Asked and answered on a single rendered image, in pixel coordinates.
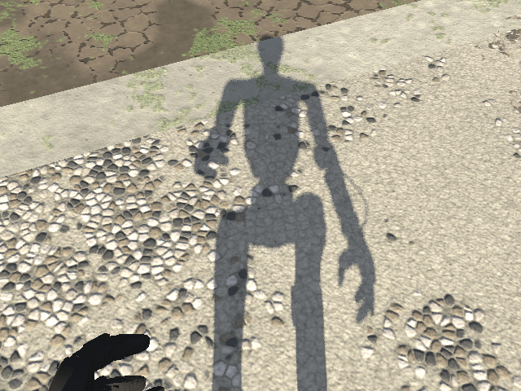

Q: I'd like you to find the left robot hand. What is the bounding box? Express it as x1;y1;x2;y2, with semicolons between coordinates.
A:
48;333;164;391

